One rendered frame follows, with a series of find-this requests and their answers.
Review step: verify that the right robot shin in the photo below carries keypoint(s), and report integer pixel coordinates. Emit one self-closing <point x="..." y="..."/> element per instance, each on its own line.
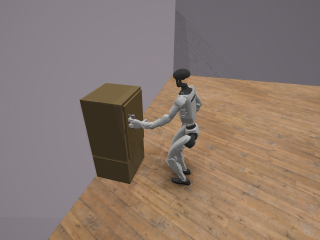
<point x="180" y="158"/>

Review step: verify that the robot left hand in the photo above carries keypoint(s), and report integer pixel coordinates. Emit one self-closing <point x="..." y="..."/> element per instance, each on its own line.
<point x="134" y="123"/>

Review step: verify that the cupboard door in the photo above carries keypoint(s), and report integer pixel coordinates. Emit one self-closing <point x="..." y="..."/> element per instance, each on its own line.
<point x="133" y="136"/>

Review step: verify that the robot left upper arm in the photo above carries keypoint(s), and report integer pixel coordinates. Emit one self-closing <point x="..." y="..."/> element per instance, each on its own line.
<point x="177" y="105"/>

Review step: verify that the robot right upper arm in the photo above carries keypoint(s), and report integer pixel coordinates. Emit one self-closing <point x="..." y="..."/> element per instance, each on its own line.
<point x="197" y="98"/>

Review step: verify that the robot left foot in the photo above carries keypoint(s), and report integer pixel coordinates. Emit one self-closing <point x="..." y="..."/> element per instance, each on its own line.
<point x="177" y="180"/>

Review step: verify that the left robot forearm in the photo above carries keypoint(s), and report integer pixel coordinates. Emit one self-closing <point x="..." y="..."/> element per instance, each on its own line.
<point x="158" y="123"/>

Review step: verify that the handle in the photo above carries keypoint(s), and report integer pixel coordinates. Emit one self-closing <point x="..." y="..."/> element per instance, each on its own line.
<point x="133" y="117"/>

